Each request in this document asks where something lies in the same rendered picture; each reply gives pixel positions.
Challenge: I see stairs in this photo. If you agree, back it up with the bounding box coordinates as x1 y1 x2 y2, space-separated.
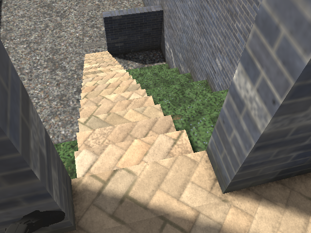
74 50 193 178

